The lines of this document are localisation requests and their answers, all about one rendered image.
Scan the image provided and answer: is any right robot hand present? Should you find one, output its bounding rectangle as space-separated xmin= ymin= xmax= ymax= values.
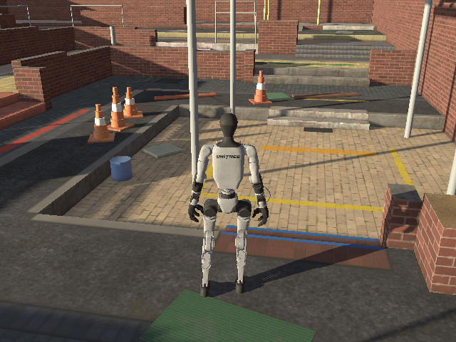
xmin=252 ymin=206 xmax=269 ymax=227

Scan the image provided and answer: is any robot left upper arm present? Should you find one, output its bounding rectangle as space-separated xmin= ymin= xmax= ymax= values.
xmin=196 ymin=144 xmax=214 ymax=183

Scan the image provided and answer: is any robot right upper arm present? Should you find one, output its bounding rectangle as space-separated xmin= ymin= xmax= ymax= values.
xmin=243 ymin=144 xmax=260 ymax=184

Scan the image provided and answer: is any right robot shin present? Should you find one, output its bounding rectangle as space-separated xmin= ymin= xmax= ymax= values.
xmin=237 ymin=237 xmax=247 ymax=284

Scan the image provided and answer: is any robot right thigh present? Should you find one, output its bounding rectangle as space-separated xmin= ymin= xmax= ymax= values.
xmin=235 ymin=199 xmax=252 ymax=249

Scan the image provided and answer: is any robot left forearm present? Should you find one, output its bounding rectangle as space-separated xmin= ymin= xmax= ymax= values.
xmin=190 ymin=173 xmax=203 ymax=206

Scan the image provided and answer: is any left robot hand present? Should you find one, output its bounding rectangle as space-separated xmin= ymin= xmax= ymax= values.
xmin=188 ymin=204 xmax=204 ymax=222

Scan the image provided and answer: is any robot right forearm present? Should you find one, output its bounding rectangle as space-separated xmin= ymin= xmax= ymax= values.
xmin=253 ymin=173 xmax=267 ymax=208

